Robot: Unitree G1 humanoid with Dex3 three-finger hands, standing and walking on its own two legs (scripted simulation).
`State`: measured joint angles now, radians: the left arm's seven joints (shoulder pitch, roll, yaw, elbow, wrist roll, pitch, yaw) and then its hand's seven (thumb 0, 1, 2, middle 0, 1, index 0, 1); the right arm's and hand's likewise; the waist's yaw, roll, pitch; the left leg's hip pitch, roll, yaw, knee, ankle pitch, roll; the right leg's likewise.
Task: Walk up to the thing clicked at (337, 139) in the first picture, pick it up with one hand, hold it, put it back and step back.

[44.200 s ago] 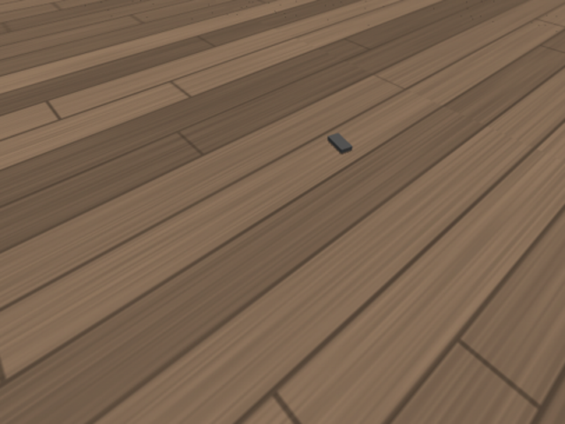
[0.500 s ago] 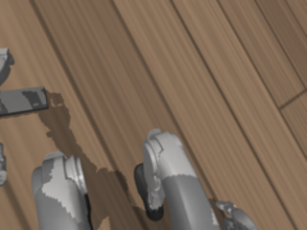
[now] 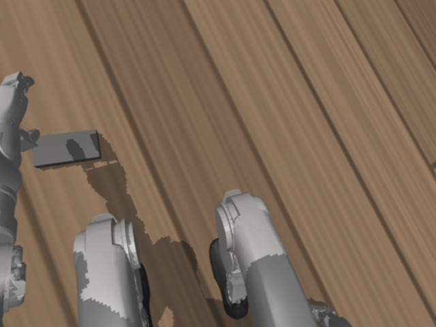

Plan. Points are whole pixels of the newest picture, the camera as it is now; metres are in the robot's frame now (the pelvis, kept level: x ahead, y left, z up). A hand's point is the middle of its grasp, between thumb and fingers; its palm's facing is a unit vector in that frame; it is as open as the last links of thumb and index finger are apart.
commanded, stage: home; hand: left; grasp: from above
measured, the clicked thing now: (67, 148) +0.50 +0.28 -0.36
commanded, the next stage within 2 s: none
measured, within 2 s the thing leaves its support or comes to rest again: neither
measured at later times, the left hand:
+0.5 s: hand out of the picture +0.30 +0.24 +0.08, palm faces +0.00 -0.91 -0.42, open 7.4 cm
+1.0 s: hand out of the picture +0.23 +0.22 +0.28, palm faces +0.21 -0.96 -0.20, open 7.4 cm
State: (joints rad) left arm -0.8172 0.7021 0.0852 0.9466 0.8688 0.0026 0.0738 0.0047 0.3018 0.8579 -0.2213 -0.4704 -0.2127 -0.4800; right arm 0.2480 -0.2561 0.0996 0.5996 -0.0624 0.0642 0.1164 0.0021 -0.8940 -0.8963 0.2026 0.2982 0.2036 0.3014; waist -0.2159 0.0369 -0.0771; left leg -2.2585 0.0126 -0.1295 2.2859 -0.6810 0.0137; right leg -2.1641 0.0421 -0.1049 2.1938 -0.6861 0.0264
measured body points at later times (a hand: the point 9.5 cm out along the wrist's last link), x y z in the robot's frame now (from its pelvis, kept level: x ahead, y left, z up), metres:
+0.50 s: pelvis +0.01 +0.00 +0.19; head +0.15 +0.05 +0.62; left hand +0.29 +0.29 +0.11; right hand +0.24 -0.22 +0.10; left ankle +0.07 +0.12 -0.34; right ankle +0.10 -0.12 -0.34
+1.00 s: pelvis +0.08 +0.01 +0.33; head +0.11 +0.03 +0.78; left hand +0.21 +0.27 +0.29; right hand +0.26 -0.21 +0.26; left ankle +0.07 +0.12 -0.34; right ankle +0.09 -0.12 -0.34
